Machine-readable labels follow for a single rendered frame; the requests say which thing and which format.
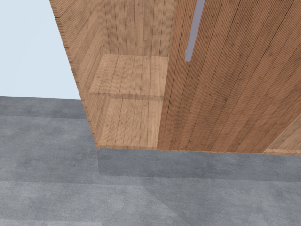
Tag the wardrobe door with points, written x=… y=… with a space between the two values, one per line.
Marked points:
x=242 y=87
x=290 y=138

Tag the handle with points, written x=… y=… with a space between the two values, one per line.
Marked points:
x=194 y=29

